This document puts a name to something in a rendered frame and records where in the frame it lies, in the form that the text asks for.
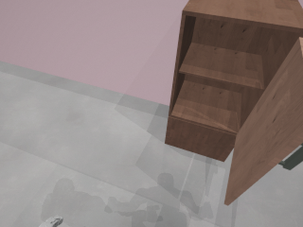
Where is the robot left hand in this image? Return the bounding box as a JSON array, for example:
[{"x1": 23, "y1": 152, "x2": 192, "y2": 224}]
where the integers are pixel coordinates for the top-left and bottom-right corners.
[{"x1": 39, "y1": 217, "x2": 63, "y2": 227}]

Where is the cupboard door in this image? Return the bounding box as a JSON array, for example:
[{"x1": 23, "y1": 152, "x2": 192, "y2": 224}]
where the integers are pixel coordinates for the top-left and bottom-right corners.
[{"x1": 224, "y1": 37, "x2": 303, "y2": 206}]

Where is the handle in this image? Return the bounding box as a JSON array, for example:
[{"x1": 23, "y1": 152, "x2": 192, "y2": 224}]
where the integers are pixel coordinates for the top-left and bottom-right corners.
[{"x1": 278, "y1": 143, "x2": 303, "y2": 170}]

